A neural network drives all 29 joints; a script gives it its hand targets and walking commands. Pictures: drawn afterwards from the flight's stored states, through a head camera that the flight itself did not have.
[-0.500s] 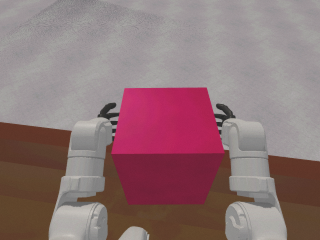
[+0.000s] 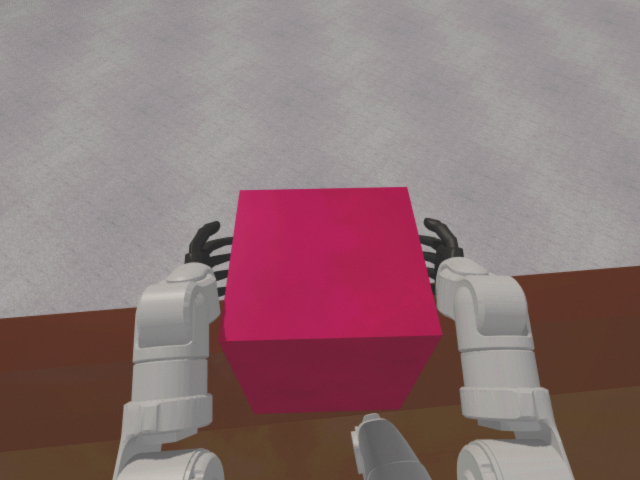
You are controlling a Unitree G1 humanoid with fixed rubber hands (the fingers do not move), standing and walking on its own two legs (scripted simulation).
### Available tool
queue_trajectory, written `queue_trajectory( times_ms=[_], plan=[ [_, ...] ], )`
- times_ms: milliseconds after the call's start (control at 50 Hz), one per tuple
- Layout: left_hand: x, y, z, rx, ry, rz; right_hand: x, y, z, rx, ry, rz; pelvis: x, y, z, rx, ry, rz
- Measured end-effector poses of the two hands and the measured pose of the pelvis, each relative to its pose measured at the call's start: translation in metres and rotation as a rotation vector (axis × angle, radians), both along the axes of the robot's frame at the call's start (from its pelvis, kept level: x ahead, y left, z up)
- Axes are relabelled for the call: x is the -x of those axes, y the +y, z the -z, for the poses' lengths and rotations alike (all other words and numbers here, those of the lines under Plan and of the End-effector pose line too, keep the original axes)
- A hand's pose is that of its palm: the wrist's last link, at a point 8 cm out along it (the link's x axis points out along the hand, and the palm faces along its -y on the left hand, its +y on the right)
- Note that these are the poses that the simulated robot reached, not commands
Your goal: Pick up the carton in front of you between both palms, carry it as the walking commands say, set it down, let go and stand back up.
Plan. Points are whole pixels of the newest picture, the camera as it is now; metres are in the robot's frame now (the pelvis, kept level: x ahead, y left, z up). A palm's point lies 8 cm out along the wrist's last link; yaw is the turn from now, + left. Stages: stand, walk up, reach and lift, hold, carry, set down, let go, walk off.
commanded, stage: carry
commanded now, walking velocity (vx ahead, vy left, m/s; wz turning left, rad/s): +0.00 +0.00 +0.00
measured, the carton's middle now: (325, 307) +0.33 -0.04 -0.01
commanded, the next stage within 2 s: none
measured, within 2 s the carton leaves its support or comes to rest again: neither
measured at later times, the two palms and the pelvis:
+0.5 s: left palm (217, 171) +0.67 +0.13 -0.06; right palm (365, 155) +0.69 -0.17 -0.06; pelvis +0.34 -0.05 -0.15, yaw +0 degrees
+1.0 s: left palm (241, 125) +1.04 +0.10 -0.23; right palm (345, 115) +1.04 -0.19 -0.22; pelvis +0.70 -0.03 -0.31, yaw +2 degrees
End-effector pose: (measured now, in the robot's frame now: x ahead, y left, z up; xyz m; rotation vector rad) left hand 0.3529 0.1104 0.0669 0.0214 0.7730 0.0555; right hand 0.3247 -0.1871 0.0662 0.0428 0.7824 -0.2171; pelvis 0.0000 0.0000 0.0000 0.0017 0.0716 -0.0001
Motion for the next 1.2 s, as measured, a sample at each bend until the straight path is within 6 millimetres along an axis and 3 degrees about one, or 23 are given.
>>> queue_trajectory(
  times_ms=[120, 180, 240, 400, 520, 600, 700, 780, 880, 980, 1060, 1120, 1200],
  plan=[
    [-0.085, -0.006, 0.019, 0.030, -0.100, -0.034, -0.099, -0.007, 0.007, 0.038, -0.099, -0.040, -0.089, -0.020, 0.037, -0.019, 0.003, -0.020],
    [-0.132, -0.008, 0.031, 0.013, -0.165, -0.066, -0.158, -0.009, 0.022, 0.032, -0.163, -0.079, -0.142, -0.032, 0.074, -0.033, -0.023, -0.023],
    [-0.168, 0.002, 0.051, -0.029, -0.180, -0.111, -0.212, 0.001, 0.046, 0.019, -0.180, -0.143, -0.185, -0.042, 0.108, -0.008, -0.034, -0.009],
    [-0.247, 0.015, 0.108, -0.017, -0.016, -0.155, -0.303, 0.016, 0.111, -0.004, -0.018, -0.192, -0.280, -0.056, 0.128, -0.007, -0.023, -0.018],
    [-0.334, 0.016, 0.124, -0.034, -0.054, -0.133, -0.383, 0.016, 0.134, -0.021, -0.057, -0.167, -0.359, -0.048, 0.151, -0.002, -0.015, 0.006],
    [-0.405, 0.019, 0.139, -0.031, -0.122, -0.111, -0.445, 0.019, 0.149, -0.014, -0.124, -0.144, -0.426, -0.039, 0.186, 0.015, -0.030, 0.009],
    [-0.503, 0.000, 0.179, -0.010, -0.163, -0.003, -0.511, 0.000, 0.183, 0.054, -0.160, -0.061, -0.506, -0.026, 0.247, 0.006, -0.058, -0.005],
    [-0.551, -0.014, 0.222, -0.019, -0.055, 0.030, -0.551, -0.013, 0.225, 0.037, -0.052, -0.025, -0.553, -0.017, 0.264, -0.006, -0.047, -0.002],
    [-0.606, -0.012, 0.264, -0.004, 0.026, 0.009, -0.613, -0.011, 0.260, 0.040, 0.029, -0.036, -0.612, -0.018, 0.275, 0.007, -0.025, -0.005],
    [-0.674, -0.007, 0.292, 0.030, -0.016, -0.035, -0.693, -0.007, 0.278, 0.066, -0.013, -0.069, -0.681, -0.029, 0.298, 0.000, -0.013, -0.029],
    [-0.737, -0.006, 0.308, 0.024, -0.098, -0.076, -0.769, -0.006, 0.296, 0.053, -0.096, -0.101, -0.752, -0.040, 0.337, -0.015, -0.027, -0.034],
    [-0.780, 0.006, 0.324, -0.012, -0.148, -0.124, -0.830, 0.005, 0.316, 0.027, -0.149, -0.159, -0.801, -0.046, 0.371, 0.001, -0.036, -0.019],
    [-0.824, 0.021, 0.357, -0.021, -0.074, -0.159, -0.885, 0.021, 0.352, 0.018, -0.077, -0.197, -0.853, -0.052, 0.389, 0.018, -0.020, -0.017]
  ],
)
